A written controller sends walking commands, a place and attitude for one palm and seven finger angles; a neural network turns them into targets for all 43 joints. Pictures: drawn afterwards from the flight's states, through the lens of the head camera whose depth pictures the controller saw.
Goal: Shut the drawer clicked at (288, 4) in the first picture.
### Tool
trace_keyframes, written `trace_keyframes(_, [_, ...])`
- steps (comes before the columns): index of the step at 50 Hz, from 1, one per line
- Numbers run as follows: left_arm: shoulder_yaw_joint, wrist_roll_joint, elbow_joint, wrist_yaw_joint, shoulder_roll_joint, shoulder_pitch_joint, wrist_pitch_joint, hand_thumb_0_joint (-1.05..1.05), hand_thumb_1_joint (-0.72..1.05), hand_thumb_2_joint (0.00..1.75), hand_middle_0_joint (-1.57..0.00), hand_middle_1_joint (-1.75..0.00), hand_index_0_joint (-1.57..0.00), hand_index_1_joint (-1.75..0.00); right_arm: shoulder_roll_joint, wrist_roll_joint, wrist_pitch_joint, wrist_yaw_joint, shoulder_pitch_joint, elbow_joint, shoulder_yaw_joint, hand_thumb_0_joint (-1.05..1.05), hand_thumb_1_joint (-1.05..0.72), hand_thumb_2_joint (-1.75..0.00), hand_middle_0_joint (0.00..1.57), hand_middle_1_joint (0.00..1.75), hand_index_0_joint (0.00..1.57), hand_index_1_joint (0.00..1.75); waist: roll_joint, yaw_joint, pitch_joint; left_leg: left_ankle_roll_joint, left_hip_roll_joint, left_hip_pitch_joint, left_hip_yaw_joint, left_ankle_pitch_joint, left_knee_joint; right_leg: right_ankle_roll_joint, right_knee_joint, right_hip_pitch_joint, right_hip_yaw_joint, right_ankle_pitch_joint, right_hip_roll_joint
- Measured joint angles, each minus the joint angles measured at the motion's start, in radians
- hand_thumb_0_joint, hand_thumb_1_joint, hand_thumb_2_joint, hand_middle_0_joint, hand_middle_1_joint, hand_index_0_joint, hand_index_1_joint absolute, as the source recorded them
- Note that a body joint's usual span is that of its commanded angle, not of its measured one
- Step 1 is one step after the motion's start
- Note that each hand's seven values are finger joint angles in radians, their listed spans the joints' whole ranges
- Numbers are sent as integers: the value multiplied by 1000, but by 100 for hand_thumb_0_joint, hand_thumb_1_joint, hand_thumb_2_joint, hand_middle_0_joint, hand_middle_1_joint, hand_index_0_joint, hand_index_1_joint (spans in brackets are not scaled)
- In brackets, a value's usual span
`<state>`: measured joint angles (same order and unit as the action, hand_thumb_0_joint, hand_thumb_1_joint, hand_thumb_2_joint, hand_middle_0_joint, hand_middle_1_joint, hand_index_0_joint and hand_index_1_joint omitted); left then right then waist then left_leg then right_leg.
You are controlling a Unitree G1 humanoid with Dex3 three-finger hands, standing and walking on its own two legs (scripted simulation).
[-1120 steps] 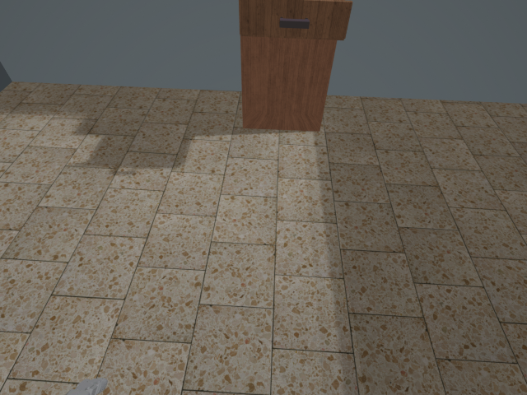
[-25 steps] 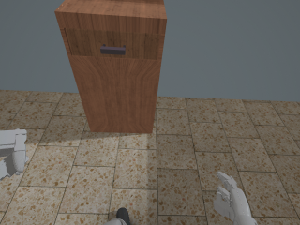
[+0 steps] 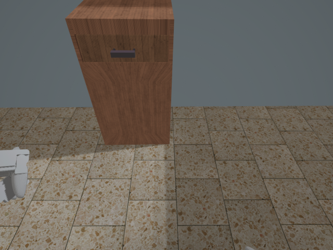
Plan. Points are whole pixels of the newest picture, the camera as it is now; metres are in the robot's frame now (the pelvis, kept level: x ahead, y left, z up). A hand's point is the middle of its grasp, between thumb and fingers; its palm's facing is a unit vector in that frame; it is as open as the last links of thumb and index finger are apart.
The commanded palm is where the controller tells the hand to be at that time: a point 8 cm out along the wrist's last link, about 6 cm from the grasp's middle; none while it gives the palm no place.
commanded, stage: stop stepping back and stand still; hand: left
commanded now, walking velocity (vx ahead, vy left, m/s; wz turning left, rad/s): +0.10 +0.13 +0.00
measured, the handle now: (123, 52) +1.01 +0.23 +0.02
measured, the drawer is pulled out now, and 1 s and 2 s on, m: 0.00 0.00 0.00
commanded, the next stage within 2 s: let the arm hang, fingers relaxed in 0.40 s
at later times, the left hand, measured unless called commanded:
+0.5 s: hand (11, 173) +0.20 +0.25 +0.20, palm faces +0.41 -0.73 -0.54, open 3.3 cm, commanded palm none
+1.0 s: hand out of the picture +0.03 +0.23 -0.14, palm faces +0.06 -0.97 -0.25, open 4.5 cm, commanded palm none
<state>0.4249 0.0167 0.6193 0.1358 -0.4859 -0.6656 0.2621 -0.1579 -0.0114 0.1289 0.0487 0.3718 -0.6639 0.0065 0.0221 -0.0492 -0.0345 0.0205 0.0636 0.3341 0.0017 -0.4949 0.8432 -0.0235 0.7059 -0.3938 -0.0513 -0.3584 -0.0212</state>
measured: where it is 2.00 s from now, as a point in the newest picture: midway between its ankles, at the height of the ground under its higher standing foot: outside the picture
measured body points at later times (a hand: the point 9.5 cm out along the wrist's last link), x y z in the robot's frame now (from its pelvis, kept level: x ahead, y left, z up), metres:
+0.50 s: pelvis +0.01 +0.00 +0.01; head +0.02 -0.01 +0.46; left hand +0.17 +0.28 +0.23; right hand +0.19 -0.21 -0.07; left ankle +0.02 +0.13 -0.71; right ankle +0.03 -0.10 -0.72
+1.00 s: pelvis +0.03 +0.03 +0.03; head +0.06 +0.03 +0.48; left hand +0.03 +0.28 -0.12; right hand +0.05 -0.21 -0.13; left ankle +0.03 +0.14 -0.71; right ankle +0.03 -0.10 -0.71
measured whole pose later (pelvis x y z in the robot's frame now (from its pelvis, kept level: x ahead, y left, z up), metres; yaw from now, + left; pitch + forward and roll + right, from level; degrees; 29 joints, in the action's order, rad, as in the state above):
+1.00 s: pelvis +0.03 +0.03 +0.03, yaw +3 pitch +0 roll -1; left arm 0.01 0.01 -0.99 0.02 -0.22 -0.31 -0.03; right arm -0.20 -0.02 -0.02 0.02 0.29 -1.01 -0.01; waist -0.01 0.00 0.05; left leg 0.01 0.03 0.25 0.07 -0.25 0.49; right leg 0.02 0.46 -0.21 -0.08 -0.26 -0.04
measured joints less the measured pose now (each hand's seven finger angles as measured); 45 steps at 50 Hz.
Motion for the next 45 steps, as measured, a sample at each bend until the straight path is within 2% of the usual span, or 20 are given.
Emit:
trace_keyframes(3, [9,-6,-46,-22,40,58,24,1,88,90,-141,-160,-141,-160,-43,-2,-35,-2,-72,-77,-23,1,-90,-90,21,30,21,30,-30,37,41,-1,-38,132,-23,38,289,-26,16,-5,-14,67,4])
trace_keyframes(5, [13,-13,-103,-23,78,69,22,1,88,90,-141,-160,-141,-160,-65,2,-47,4,-94,-86,-36,1,-90,-90,21,30,21,30,-34,52,28,-2,-50,168,12,83,317,-32,-32,9,-4,77,-1])
trace_keyframes(7, [11,-24,-147,-18,112,62,8,1,88,90,-141,-160,-141,-160,-77,7,-46,15,-107,-73,-42,1,-90,-90,21,30,21,30,-28,53,8,1,-50,153,57,114,220,-27,-88,28,3,82,-13])
trace_keyframes(10, [-21,-26,-162,-1,141,57,-17,1,89,90,-141,-160,-141,-160,-81,5,-19,32,-118,-37,-41,1,-91,-90,21,30,21,30,1,55,-6,16,-51,53,114,111,-38,-18,-144,54,1,80,-33])
trace_keyframes(12, [-53,-22,-131,9,154,63,-26,2,89,90,-141,-160,-141,-160,-90,-1,6,42,-126,-4,-38,1,-91,-90,20,30,21,30,10,54,-2,30,-53,-39,123,109,-221,-13,-136,55,-9,63,-34])
trace_keyframes(13, [-68,-19,-106,11,158,68,-25,2,89,90,-141,-160,-141,-160,-101,-5,20,45,-131,20,-38,1,-91,-90,20,30,21,30,-2,53,2,46,-47,-77,98,88,-309,-8,-100,38,-16,29,-21])
trace_keyframes(15, [-85,-5,-79,17,145,108,-20,2,89,90,-141,-160,-141,-160,-91,-8,38,48,-161,39,-44,1,-91,-90,20,30,20,30,12,44,35,35,-50,-68,89,232,-312,10,70,-16,10,-65,-15])
trace_keyframes(18, [-71,-1,-67,16,104,138,-13,2,89,90,-141,-160,-141,-160,-48,1,43,29,-175,49,-34,1,-91,-90,20,30,20,30,27,31,50,3,-52,-76,73,255,-311,24,259,-60,26,-80,3])
trace_keyframes(20, [-46,-7,-56,19,83,115,-17,2,89,90,-141,-160,-141,-160,-26,7,36,15,-166,59,-18,1,-91,-90,20,30,20,30,13,30,40,-11,-39,-80,63,254,-327,28,200,-37,1,-64,4])
trace_keyframes(22, [-17,-16,-42,24,66,72,-21,2,89,90,-141,-160,-141,-160,-11,10,25,7,-152,73,-3,1,-90,-90,20,30,20,30,-8,35,31,-23,-22,-70,60,241,-316,29,49,24,-22,-41,5])
trace_keyframes(24, [11,-23,-29,28,44,36,-24,2,89,90,-141,-160,-141,-160,1,12,12,3,-141,83,10,0,-90,-90,20,30,21,30,-12,46,27,-32,-20,-37,64,204,-256,17,-116,93,-8,16,3])
trace_keyframes(25, [8,-25,-32,26,50,35,-25,2,89,90,-141,-160,-141,-160,-2,13,3,1,-147,75,12,0,-90,-90,20,30,21,30,-28,55,35,-26,-14,-15,56,166,-209,5,-120,88,-8,64,13])
trace_keyframes(26, [-29,-11,-92,6,55,70,-19,1,89,90,-141,-160,-141,-160,-12,13,8,-14,-154,42,1,0,-90,-90,20,30,21,30,-50,58,35,-20,-14,21,41,110,-146,-2,-108,79,-21,72,16])
trace_keyframes(28, [-142,15,-315,-53,80,183,-80,1,89,90,-140,-160,-141,-159,-44,18,-25,-46,-168,-28,-12,0,-90,-90,21,30,21,30,-82,61,20,-26,-28,73,36,37,-77,-2,-82,65,-45,50,-6])
trace_keyframes(30, [-227,19,-576,-82,140,273,-170,0,90,90,-138,-158,-139,-157,-69,13,-73,-66,-179,-73,-14,0,-90,-90,21,30,21,30,-96,57,12,-24,-37,76,45,79,-97,5,-49,54,-51,20,-30])
trace_keyframes(32, [-287,18,-816,-95,203,328,-244,0,90,90,-134,-155,-135,-154,-86,4,-102,-77,-175,-93,-14,0,-90,-90,21,30,21,30,-106,46,19,-13,-36,44,37,225,-163,15,-3,48,-52,-12,-38])
trace_keyframes(35, [-365,19,-1109,-109,277,358,-314,1,91,90,-126,-147,-127,-146,-80,-12,-132,-70,-169,-135,-10,0,-91,-90,20,30,21,30,-73,31,43,-22,-41,13,51,172,-158,27,17,63,-36,-32,-45])
trace_keyframes(37, [-410,17,-1245,-121,315,348,-331,1,91,90,-120,-141,-120,-140,-67,-14,-145,-64,-157,-161,-7,1,-91,-90,20,30,21,30,-37,24,59,-25,-39,-11,60,162,-180,25,-8,84,-29,-22,-41])
trace_keyframes(39, [-385,23,-1324,-82,307,355,-311,2,90,90,-114,-140,-114,-133,-48,-14,-148,-55,-137,-190,-6,0,-91,-90,20,30,21,30,-4,28,75,-32,-33,-26,55,177,-208,22,-45,104,-34,-4,-33])
trace_keyframes(45, [-397,1,-1503,-112,252,368,-300,2,90,90,-92,-117,-92,-109,-41,-13,-157,-40,-93,-286,-9,0,-91,-90,20,30,20,30,-1,46,93,-23,-19,-55,49,219,-290,25,-185,159,-44,72,-11])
